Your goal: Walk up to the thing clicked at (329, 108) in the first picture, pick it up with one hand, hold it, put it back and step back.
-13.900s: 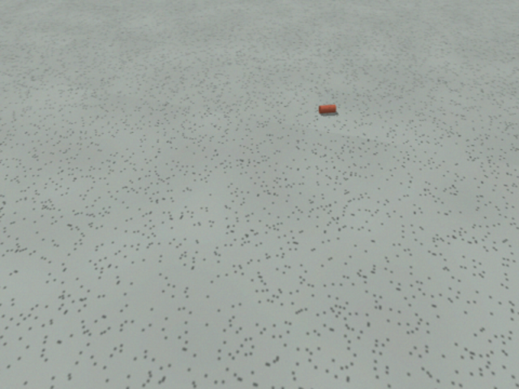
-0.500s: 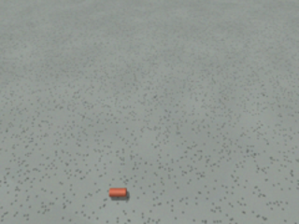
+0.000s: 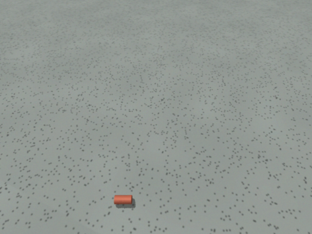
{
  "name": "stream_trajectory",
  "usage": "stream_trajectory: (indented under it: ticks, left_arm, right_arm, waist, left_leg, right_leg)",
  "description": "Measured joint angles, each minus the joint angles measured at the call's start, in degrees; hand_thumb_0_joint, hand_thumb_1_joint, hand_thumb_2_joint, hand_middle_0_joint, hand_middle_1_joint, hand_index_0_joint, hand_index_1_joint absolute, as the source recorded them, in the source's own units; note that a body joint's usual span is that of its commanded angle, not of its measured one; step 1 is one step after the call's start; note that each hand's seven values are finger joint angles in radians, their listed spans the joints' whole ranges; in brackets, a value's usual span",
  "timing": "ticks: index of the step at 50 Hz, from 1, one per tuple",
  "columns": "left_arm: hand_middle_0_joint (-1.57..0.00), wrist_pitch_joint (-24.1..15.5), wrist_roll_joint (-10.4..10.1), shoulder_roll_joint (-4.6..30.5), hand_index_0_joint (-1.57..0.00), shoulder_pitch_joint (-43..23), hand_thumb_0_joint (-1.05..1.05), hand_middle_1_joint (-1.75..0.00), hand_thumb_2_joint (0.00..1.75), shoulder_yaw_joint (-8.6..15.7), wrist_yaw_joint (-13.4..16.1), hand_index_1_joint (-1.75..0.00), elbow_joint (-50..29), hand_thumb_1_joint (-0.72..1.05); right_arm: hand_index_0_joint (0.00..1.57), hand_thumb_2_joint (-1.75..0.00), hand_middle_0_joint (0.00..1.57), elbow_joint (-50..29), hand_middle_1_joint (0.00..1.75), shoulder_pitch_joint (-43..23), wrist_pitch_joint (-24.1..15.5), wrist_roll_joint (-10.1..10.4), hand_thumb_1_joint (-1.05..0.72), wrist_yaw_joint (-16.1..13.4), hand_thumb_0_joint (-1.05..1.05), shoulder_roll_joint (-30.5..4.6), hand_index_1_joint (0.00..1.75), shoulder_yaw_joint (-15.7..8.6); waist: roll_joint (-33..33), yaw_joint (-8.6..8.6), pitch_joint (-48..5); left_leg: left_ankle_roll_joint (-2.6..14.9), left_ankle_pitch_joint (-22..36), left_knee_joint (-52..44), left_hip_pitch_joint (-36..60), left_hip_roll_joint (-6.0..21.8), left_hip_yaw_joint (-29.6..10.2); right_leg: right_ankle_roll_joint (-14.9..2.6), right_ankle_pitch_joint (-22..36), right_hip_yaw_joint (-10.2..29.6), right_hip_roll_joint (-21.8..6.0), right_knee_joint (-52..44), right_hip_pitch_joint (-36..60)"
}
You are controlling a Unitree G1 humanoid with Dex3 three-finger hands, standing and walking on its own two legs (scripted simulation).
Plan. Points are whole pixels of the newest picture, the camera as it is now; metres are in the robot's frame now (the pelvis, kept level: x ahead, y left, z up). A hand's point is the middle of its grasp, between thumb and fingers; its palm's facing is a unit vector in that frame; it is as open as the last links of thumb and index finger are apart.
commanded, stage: stand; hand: left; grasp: from above
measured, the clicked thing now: (123, 199) +0.43 +0.22 -0.76
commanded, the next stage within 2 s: rise first in 0.26 s
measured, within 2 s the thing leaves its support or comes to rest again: neither
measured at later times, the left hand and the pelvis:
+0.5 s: hand out of the picture +0.12 +0.25 -0.16, palm faces +0.03 -0.95 -0.33, open 7.8 cm; pelvis -0.01 +0.00 -0.01, yaw +0 degrees
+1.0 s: hand out of the picture +0.13 +0.26 -0.23, palm faces -0.13 -0.90 -0.42, open 13.5 cm; pelvis -0.01 +0.01 -0.08, yaw -1 degrees
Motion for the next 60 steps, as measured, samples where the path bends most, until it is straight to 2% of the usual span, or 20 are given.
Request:
stream_trajectory:
  ticks: [19,21,23,27,30,35,39,42,48,52,60]
  left_arm:
    - [-0.2,0.0,0.0,-0.1,-0.2,-0.5,0.01,-0.31,0.9,0.1,0.0,-0.3,-0.3,0.9]
    - [-0.2,-0.4,-1.2,-0.6,-0.2,-0.2,0.01,-0.33,0.9,1.0,0.7,-0.32,-3.3,0.89]
    - [-0.21,-1.4,-1.5,-1.2,-0.2,-3.3,0.01,-0.37,0.9,2.7,1.0,-0.37,-3.3,0.84]
    - [-0.2,-1.1,1.0,-0.7,-0.2,-9.4,0.01,-0.52,0.89,6.4,-0.3,-0.52,-3.4,0.68]
    - [-0.19,-0.4,3.7,-0.1,-0.19,-10.1,0.01,-0.66,0.89,8.6,-1.3,-0.65,-5.9,0.51]
    - [-0.18,4.6,6.6,-0.7,-0.19,-7.7,0.01,-0.81,0.88,8.1,-0.8,-0.79,-11.3,0.16]
    - [-0.19,8.1,7.7,-1.3,-0.19,-5.2,0.01,-0.87,0.88,7.9,-0.3,-0.86,-14.3,-0.1]
    - [-0.19,8.9,8.5,-1.8,-0.19,-2.9,0.01,-0.9,0.88,8.4,-0.1,-0.9,-17.7,-0.24]
    - [-0.2,8.4,10.1,-1.7,-0.19,1.5,0.0,-0.93,0.9,9.0,0.1,-0.93,-27.0,-0.39]
    - [-0.19,9.8,11.0,-1.4,-0.18,4.3,0.0,-0.95,0.91,8.5,0.0,-0.95,-32.8,-0.44]
    - [-0.15,12.2,12.6,-1.0,-0.15,7.5,0.0,-0.99,0.93,7.6,0.2,-0.99,-38.4,-0.5]
  right_arm:
    - [0.2,-0.89,0.2,-0.6,0.3,-0.3,-0.1,0.0,-0.9,-0.1,0.01,0.0,0.3,0.1]
    - [0.2,-0.9,0.2,-5.5,0.3,1.6,-0.4,1.8,-0.91,-1.1,0.01,0.2,0.3,0.3]
    - [0.2,-0.9,0.2,-9.8,0.29,2.6,-1.5,2.7,-0.91,-1.8,0.01,0.9,0.3,0.3]
    - [0.2,-0.89,0.2,-15.6,0.29,3.2,-2.1,2.4,-0.9,-2.0,0.01,3.7,0.3,-0.5]
    - [0.2,-0.89,0.2,-18.9,0.29,4.6,-2.0,1.8,-0.9,-1.6,0.01,5.7,0.3,-1.2]
    - [0.2,-0.89,0.2,-23.0,0.29,7.4,-1.3,2.1,-0.9,-1.4,0.01,6.4,0.3,-1.2]
    - [0.2,-0.89,0.2,-25.8,0.3,7.6,-2.2,2.0,-0.9,-1.2,0.01,6.2,0.3,-1.3]
    - [0.2,-0.89,0.2,-27.8,0.3,7.5,-3.5,1.9,-0.9,-1.2,0.01,6.1,0.3,-1.7]
    - [0.2,-0.89,0.2,-30.2,0.29,5.8,-5.3,1.3,-0.91,-1.6,0.01,6.1,0.3,-2.3]
    - [0.2,-0.9,0.2,-31.5,0.29,4.6,-5.9,1.1,-0.91,-1.8,0.01,6.4,0.3,-2.1]
    - [0.2,-0.9,0.2,-33.9,0.29,3.9,-7.1,0.8,-0.92,-1.7,0.01,6.7,0.3,-1.4]
  waist:
    - [0.0,0.01,-0.2]
    - [0.0,-0.18,-0.7]
    - [0.0,-0.31,-0.1]
    - [-0.8,-0.78,-0.7]
    - [-1.3,-1.39,-2.2]
    - [-0.3,-1.8,-4.5]
    - [0.4,-2.11,-6.1]
    - [0.3,-2.01,-6.9]
    - [-0.6,-1.37,-7.6]
    - [-0.5,-1.31,-7.9]
    - [0.2,-1.48,-10.1]
  left_leg:
    - [0.02,-0.2,0.0,0.5,0.1,0.2]
    - [0.09,-1.1,2.5,-2.7,0.0,0.1]
    - [0.11,-2.1,5.8,-6.4,0.0,-0.1]
    - [-0.14,-4.5,13.1,-15.0,0.5,0.2]
    - [-0.24,-6.6,17.8,-19.7,0.9,0.6]
    - [-0.08,-9.0,22.1,-23.0,1.1,0.7]
    - [0.19,-11.5,27.2,-27.6,1.2,0.8]
    - [0.32,-13.6,31.8,-31.8,1.2,0.8]
    - [0.29,-17.4,40.6,-39.7,1.1,0.6]
    - [0.26,-18.8,44.0,-42.9,1.2,0.2]
    - [0.21,-21.1,49.5,-48.8,1.3,-0.4]
  right_leg:
    - [0.02,0.0,0.2,0.1,-0.3,0.5]
    - [-0.02,-1.0,0.1,0.0,2.3,-2.7]
    - [-0.12,-2.1,-0.2,0.0,5.6,-6.2]
    - [-0.35,-4.2,0.2,0.5,12.7,-14.9]
    - [-0.51,-6.0,0.6,1.0,17.2,-19.8]
    - [-0.32,-7.9,0.8,1.2,20.7,-22.8]
    - [-0.07,-10.2,0.9,1.3,25.5,-27.2]
    - [0.07,-12.3,0.9,1.3,30.1,-31.4]
    - [0.13,-16.1,0.6,1.3,38.9,-39.2]
    - [0.08,-17.6,0.3,1.4,42.0,-42.1]
    - [0.0,-19.9,-0.4,1.5,47.1,-47.7]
